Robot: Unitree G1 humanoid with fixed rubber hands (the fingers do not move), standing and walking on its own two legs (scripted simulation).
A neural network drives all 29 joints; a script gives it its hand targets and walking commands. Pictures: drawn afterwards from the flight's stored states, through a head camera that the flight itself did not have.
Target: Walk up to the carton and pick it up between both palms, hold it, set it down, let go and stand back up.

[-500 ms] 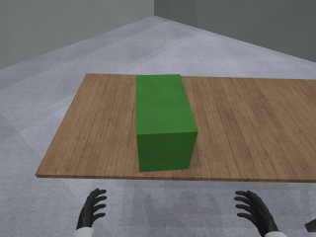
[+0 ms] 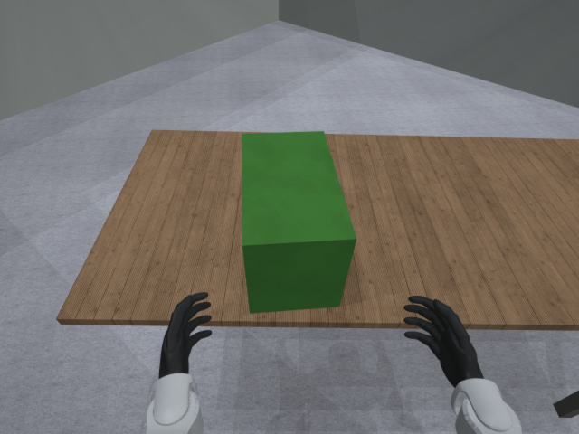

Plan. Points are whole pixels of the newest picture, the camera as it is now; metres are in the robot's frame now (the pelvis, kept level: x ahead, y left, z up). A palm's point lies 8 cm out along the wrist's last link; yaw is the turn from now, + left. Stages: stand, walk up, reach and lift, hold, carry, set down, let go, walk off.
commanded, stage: reach and lift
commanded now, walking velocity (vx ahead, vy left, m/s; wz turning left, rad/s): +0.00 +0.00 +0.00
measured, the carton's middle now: (288, 217) +0.49 +0.05 +0.01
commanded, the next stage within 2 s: none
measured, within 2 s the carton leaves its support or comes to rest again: neither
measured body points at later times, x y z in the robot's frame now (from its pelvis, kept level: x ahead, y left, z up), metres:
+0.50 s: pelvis +0.00 -0.01 +0.00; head +0.01 +0.01 +0.45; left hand +0.29 +0.19 +0.07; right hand +0.34 -0.17 +0.07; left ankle -0.02 +0.15 -0.75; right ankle -0.01 -0.10 -0.75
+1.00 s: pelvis +0.00 -0.01 +0.00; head +0.03 +0.00 +0.45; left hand +0.36 +0.20 +0.10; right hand +0.42 -0.15 +0.11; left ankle -0.02 +0.15 -0.75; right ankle -0.01 -0.10 -0.75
